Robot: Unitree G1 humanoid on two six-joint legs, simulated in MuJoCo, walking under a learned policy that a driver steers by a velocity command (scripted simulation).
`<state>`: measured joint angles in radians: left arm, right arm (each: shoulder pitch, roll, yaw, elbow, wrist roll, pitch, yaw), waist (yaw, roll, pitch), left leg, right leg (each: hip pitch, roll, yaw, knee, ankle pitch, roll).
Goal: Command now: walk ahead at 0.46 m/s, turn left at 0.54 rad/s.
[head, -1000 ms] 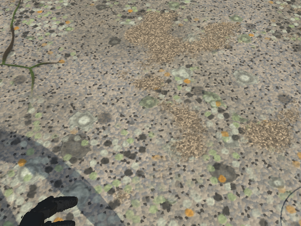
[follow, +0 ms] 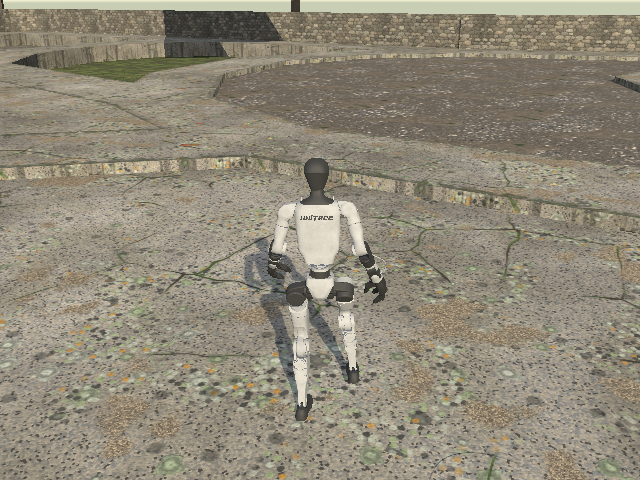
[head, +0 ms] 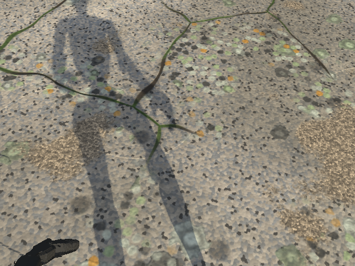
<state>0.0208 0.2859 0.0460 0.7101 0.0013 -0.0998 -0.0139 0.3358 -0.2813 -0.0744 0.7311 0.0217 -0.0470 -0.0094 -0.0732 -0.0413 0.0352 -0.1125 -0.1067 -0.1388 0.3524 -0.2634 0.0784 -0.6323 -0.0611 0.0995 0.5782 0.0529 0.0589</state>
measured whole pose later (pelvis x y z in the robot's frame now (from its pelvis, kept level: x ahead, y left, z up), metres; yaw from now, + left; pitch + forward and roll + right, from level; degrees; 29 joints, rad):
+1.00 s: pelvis +0.27 -0.04 -0.01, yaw +1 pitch +2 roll +1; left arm 0.23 0.29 0.05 0.90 -0.02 -0.04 -0.02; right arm 0.21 -0.28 -0.06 0.70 0.01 -0.02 -0.05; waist 0.03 0.01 0.02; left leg -0.46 -0.02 -0.03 1.09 -0.57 -0.06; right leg -0.24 0.04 0.07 0.59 -0.38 -0.05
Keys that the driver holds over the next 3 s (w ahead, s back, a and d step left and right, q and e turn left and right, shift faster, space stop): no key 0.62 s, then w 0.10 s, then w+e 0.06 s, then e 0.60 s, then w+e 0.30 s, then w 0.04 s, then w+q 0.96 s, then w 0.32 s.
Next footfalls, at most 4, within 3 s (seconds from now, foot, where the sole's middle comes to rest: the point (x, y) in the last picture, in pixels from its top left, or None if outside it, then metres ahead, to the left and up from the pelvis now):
0.10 right None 0.26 -0.14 -0.78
0.46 left None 0.23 0.11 -0.78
1.22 left None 0.44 0.09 -0.78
1.62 right None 0.32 -0.14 -0.78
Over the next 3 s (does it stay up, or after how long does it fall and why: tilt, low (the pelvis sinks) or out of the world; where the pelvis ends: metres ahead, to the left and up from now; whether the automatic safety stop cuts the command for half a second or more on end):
stays up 1.02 -0.26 -0.01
